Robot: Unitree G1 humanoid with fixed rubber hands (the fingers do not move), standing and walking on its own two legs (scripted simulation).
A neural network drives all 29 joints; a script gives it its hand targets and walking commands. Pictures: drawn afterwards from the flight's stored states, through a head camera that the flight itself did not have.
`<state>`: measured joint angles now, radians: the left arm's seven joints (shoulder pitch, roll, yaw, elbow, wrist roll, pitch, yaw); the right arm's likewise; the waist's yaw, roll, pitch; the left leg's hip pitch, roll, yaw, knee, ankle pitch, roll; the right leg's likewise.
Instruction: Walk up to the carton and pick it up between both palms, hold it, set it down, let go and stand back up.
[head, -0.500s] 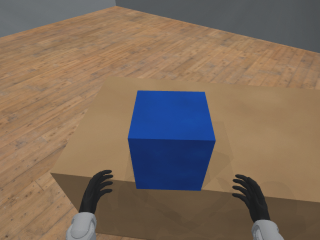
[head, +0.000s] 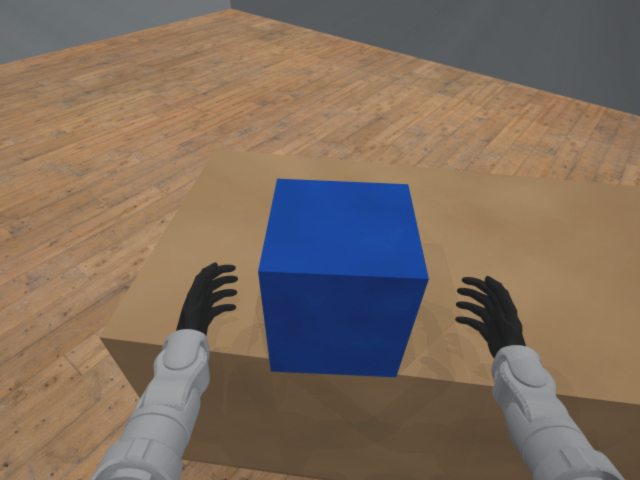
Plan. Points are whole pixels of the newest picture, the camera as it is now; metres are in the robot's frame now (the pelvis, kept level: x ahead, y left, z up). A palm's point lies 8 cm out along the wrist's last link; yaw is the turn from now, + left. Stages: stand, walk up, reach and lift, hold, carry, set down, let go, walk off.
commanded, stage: reach and lift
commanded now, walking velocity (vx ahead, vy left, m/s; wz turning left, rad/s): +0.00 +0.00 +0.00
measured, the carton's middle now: (337, 280) +0.46 +0.01 -0.01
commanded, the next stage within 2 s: none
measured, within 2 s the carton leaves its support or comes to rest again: neither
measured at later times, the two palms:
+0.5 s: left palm (202, 254) +0.40 +0.20 +0.10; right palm (503, 266) +0.40 -0.21 +0.10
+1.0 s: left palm (205, 199) +0.45 +0.20 +0.15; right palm (506, 209) +0.46 -0.21 +0.15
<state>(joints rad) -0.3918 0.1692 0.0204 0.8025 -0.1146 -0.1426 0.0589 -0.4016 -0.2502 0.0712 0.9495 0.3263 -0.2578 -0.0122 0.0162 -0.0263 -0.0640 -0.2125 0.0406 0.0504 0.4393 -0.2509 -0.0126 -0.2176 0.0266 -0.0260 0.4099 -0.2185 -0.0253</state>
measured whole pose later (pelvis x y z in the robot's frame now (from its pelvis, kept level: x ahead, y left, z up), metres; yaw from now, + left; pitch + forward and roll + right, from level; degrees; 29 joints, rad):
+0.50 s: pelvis -0.01 +0.00 +0.00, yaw -1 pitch +7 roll -1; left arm -0.74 0.22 0.04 0.93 -0.14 0.04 0.06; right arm -0.75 -0.34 0.11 1.07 0.39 -0.09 -0.02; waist 0.03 -0.01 -0.12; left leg -0.34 0.05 0.05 0.44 -0.23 -0.01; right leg -0.34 0.04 -0.01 0.38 -0.18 -0.02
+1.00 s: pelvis +0.00 +0.00 +0.00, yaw -1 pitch +15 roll -1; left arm -1.07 0.30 -0.02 1.16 -0.24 0.09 0.08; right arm -1.07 -0.38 0.12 1.23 0.45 0.03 -0.02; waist 0.02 -0.01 -0.20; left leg -0.50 0.05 0.03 0.47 -0.22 -0.02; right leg -0.49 0.05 -0.02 0.40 -0.16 -0.03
